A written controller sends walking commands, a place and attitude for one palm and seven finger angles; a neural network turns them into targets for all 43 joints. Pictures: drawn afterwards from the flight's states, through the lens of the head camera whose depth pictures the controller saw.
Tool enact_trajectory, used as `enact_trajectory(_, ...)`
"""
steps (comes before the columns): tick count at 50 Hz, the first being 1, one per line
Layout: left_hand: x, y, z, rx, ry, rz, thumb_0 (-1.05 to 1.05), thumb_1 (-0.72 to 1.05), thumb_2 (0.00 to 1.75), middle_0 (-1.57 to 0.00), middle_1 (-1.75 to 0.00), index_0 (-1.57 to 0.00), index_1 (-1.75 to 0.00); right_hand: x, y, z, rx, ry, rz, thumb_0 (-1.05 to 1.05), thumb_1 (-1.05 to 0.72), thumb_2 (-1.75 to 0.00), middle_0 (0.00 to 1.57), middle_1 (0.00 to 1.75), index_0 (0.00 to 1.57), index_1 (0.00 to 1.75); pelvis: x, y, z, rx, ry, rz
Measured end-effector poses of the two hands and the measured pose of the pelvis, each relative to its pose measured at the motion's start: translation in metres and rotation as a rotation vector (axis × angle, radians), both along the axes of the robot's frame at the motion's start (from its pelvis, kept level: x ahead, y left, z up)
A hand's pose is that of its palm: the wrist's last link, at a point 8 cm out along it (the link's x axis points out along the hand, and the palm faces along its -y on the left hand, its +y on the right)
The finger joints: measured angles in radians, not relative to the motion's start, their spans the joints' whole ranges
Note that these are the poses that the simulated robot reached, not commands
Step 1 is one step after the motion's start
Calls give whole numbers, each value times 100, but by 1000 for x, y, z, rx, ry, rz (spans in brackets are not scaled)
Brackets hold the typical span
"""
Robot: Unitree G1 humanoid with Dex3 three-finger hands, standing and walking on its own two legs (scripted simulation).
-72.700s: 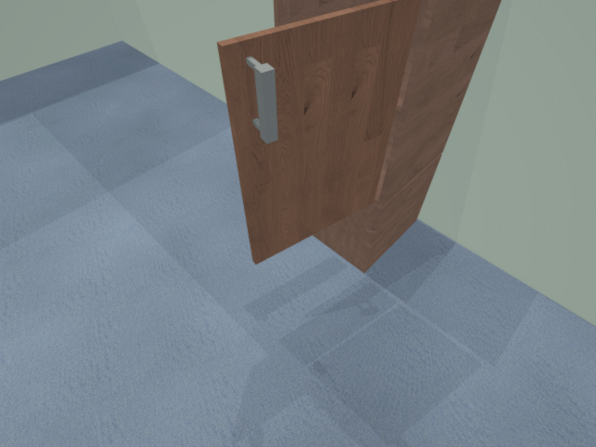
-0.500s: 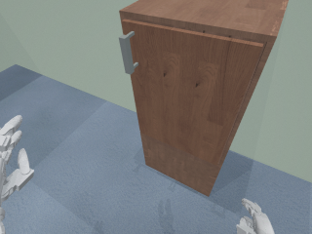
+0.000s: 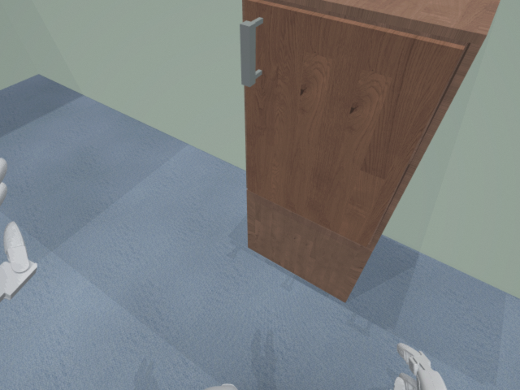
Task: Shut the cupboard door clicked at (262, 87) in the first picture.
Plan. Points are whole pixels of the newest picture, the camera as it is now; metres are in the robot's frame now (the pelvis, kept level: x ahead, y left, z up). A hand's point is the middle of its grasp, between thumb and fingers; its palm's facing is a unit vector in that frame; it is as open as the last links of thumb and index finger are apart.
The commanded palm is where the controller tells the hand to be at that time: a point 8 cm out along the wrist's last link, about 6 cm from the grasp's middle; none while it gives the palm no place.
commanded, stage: step back with the hand held close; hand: left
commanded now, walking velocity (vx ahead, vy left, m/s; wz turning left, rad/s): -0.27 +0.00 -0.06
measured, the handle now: (253, 52) +0.75 +0.06 +0.17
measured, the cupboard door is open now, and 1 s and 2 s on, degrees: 0 0 0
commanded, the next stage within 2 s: stop stepping back and stand still in 0.38 s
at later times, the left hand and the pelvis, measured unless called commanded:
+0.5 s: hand out of the picture +0.05 +0.28 +0.19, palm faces +0.47 -0.76 -0.44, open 7.4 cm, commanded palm +0.02 +0.32 +0.19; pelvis -0.12 +0.02 -0.01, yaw +2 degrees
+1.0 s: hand out of the picture -0.02 +0.27 +0.21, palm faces +0.35 -0.78 -0.52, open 7.4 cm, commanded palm -0.07 +0.32 +0.19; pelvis -0.24 +0.03 +0.01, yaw -5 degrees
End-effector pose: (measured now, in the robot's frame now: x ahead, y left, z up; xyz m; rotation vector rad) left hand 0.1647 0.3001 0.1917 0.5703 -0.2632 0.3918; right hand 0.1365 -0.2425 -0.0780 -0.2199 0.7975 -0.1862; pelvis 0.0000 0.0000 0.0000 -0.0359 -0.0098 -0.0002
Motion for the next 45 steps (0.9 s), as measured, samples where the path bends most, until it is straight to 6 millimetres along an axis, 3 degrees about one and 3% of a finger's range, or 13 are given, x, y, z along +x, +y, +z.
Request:
enact_trajectory(8, -44, 1, 17, 31, -108, -12, 1, 88, 90, -21, -30, -21, -30, -23, 10, 2, -10, -11, 38, 2, -90, -89, 20, 30, 20, 30, -26, 4, -1, -3, -8, 3)
enact_trajectory(16, -67, 20, 8, 20, -124, -1, 1, 88, 90, -21, -30, -21, -30, -43, 16, 7, -22, -90, 35, 1, -90, -89, 20, 30, 20, 30, -66, 10, -8, -32, -14, 45)
enact_trajectory(23, -136, 15, 9, 46, -125, -31, 1, 88, 90, -21, -30, -21, -30, -73, 26, 7, -11, -96, 84, 1, -91, -89, 20, 30, 20, 30, -109, 11, -12, -28, -31, 58)
enact_trajectory(27, -166, 25, 14, 29, -189, -20, 1, 88, 90, -21, -30, -21, -30, -101, 34, 13, -46, -51, 89, 1, -91, -89, 20, 30, 20, 30, -121, 23, -6, 19, -34, 7)
enact_trajectory(31, -169, 53, 14, -38, -292, 22, 1, 88, 90, -21, -30, -21, -30, -128, 44, 14, -82, -81, 65, 1, -90, -89, 20, 30, 20, 30, -144, 40, -11, -5, -29, 23)
enact_trajectory(34, -164, 66, 13, -79, -266, 40, 1, 88, 90, -21, -30, -21, -30, -155, 55, 16, -43, -92, 27, 1, -90, -89, 20, 30, 20, 30, -167, 46, -5, -12, -54, 2)
enact_trajectory(37, -167, 60, 9, -97, -166, -3, 1, 89, 90, -20, -30, -20, -30, -186, 64, 21, 15, -92, -17, 1, -90, -89, 20, 30, 20, 30, -180, 48, 5, -23, -46, -26)
enact_trajectory(40, -179, 40, 9, -105, -88, -83, 1, 89, 90, -20, -30, -20, -30, -214, 66, 26, 42, -64, -46, 1, -90, -89, 20, 30, 20, 30, -190, 46, 15, -23, -27, -53)
enact_trajectory(45, -205, 14, 24, -19, -42, -163, 1, 88, 90, -21, -30, -20, -30, -248, 56, 23, 42, -16, -58, 1, -90, -89, 20, 30, 20, 30, -212, 35, 20, 11, 11, -67)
